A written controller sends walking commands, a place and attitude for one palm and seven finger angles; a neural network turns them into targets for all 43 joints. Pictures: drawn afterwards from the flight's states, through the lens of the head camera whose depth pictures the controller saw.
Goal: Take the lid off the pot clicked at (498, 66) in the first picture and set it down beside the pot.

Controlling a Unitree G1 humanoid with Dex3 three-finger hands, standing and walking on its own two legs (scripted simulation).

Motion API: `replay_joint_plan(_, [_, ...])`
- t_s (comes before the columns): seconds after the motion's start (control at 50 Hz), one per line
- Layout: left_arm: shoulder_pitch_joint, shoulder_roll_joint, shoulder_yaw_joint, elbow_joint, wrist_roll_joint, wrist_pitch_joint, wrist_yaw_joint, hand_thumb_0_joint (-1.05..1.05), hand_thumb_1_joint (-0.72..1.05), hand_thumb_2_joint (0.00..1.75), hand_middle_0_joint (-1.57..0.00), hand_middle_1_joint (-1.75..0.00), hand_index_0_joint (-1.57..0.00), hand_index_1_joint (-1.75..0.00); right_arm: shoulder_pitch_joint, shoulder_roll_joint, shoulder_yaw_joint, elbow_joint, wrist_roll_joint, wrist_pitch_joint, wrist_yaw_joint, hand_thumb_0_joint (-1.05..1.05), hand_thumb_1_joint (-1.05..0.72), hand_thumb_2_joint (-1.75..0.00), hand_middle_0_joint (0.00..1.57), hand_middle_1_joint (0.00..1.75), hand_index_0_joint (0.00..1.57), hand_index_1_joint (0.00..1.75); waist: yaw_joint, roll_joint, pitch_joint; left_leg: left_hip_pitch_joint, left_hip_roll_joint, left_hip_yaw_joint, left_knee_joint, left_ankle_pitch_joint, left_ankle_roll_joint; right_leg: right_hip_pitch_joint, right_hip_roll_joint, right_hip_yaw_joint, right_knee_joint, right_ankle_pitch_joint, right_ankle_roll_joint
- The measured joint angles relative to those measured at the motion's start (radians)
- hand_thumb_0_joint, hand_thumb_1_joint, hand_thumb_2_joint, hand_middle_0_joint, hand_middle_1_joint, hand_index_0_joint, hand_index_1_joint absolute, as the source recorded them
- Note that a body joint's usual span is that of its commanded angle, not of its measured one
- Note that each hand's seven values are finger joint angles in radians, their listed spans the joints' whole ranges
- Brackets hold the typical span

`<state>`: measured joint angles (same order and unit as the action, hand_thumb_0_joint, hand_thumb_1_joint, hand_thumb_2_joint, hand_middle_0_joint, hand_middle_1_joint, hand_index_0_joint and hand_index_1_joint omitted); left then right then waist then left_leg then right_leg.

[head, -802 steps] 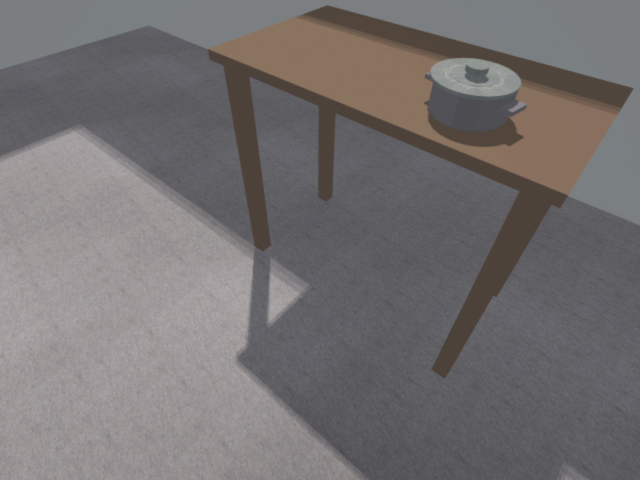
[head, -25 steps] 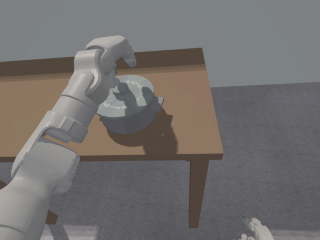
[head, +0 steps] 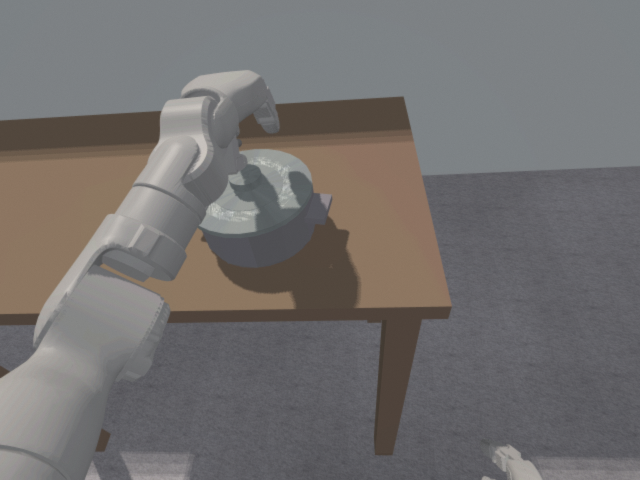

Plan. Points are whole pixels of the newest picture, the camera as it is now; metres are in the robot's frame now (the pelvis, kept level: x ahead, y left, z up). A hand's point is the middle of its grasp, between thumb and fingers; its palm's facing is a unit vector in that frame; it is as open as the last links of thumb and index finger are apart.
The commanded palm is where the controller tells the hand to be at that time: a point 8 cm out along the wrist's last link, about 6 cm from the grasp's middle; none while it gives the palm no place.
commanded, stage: move the open hand above the knob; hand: left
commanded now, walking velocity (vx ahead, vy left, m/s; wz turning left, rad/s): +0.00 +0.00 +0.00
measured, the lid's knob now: (245, 177) +0.47 +0.11 +0.15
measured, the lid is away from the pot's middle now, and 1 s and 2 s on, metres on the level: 0.00 0.00 0.00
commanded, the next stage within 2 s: lower the open fingers around the knob in 0.72 s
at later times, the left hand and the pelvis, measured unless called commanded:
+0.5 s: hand (239, 146) +0.44 +0.10 +0.22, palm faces -0.19 -0.03 -0.98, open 9.9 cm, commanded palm +0.41 +0.11 +0.28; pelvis +0.00 +0.00 +0.00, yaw +0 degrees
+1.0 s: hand (236, 155) +0.44 +0.10 +0.21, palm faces -0.23 -0.07 -0.97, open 9.9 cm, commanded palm +0.41 +0.11 +0.27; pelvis +0.00 -0.01 +0.00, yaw +0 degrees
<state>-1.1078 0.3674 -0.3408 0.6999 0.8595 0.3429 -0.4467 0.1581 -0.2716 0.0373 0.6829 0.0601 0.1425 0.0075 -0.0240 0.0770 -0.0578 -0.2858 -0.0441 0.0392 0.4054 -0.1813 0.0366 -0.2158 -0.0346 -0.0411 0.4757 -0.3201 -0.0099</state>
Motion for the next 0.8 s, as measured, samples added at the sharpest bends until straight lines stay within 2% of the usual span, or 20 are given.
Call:
replay_joint_plan(0.2, [-0.003, -0.007, -0.033, 0.006, 0.001, 0.018, -0.006, 0.0, -0.36, 1.68, -0.89, -0.08, -0.89, -0.08, -0.005, 0.006, 0.004, -0.007, 0.003, 0.0, -0.002, 0.01, -0.91, -0.9, 0.2, 0.3, 0.2, 0.29, 0.005, 0.0, 0.002, -0.001, -0.002, -0.006, -0.001, 0.006, 0.001, 0.002, -0.002, -0.006, -0.001, 0.004, 0.0])
replay_joint_plan(0.4, [-0.015, -0.011, -0.003, 0.027, 0.007, 0.009, 0.006, 0.0, -0.36, 1.68, -0.89, -0.08, -0.89, -0.08, -0.004, 0.009, 0.01, -0.006, -0.002, -0.003, -0.005, 0.01, -0.91, -0.9, 0.2, 0.3, 0.2, 0.29, 0.003, -0.001, -0.005, 0.005, 0.001, 0.0, -0.008, 0.008, -0.002, 0.001, 0.001, 0.002, -0.001, 0.004, -0.002])
replay_joint_plan(0.52, [0.029, -0.013, -0.026, -0.035, 0.003, 0.028, -0.006, 0.0, -0.36, 1.68, -0.89, -0.08, -0.89, -0.08, -0.002, 0.0, 0.004, -0.008, 0.002, 0.01, 0.002, 0.01, -0.91, -0.9, 0.19, 0.3, 0.2, 0.29, 0.01, 0.007, -0.007, 0.017, 0.002, -0.002, -0.006, 0.003, -0.003, 0.015, 0.003, 0.0, -0.003, 0.001, -0.003])
replay_joint_plan(0.58, [0.043, -0.014, -0.009, -0.052, -0.008, 0.023, -0.009, 0.0, -0.36, 1.68, -0.89, -0.08, -0.89, -0.08, -0.015, -0.001, 0.01, -0.006, 0.001, 0.008, -0.003, 0.01, -0.91, -0.9, 0.2, 0.3, 0.2, 0.29, 0.011, 0.007, -0.003, 0.023, 0.004, -0.001, -0.005, 0.002, -0.004, 0.021, 0.005, 0.001, -0.001, 0.0, -0.005])
replay_joint_plan(0.66, [0.027, -0.002, -0.013, -0.026, 0.005, 0.029, -0.004, 0.0, -0.36, 1.68, -0.89, -0.08, -0.89, -0.08, -0.03, 0.002, 0.015, -0.008, 0.003, 0.004, -0.011, 0.01, -0.91, -0.9, 0.19, 0.3, 0.2, 0.29, 0.012, 0.001, 0.001, 0.024, 0.006, 0.0, -0.005, 0.004, -0.008, 0.018, 0.007, 0.002, 0.005, -0.001, -0.008])
replay_joint_plan(0.8, [0.038, 0.001, -0.037, -0.06, 0.0, 0.047, -0.016, 0.0, -0.36, 1.68, -0.89, -0.08, -0.89, -0.08, -0.039, 0.001, 0.012, -0.017, 0.006, 0.01, -0.008, 0.01, -0.91, -0.9, 0.19, 0.3, 0.2, 0.29, 0.019, 0.0, -0.001, 0.016, 0.009, -0.009, 0.003, 0.004, -0.012, 0.015, 0.01, -0.007, 0.008, -0.002, -0.012])
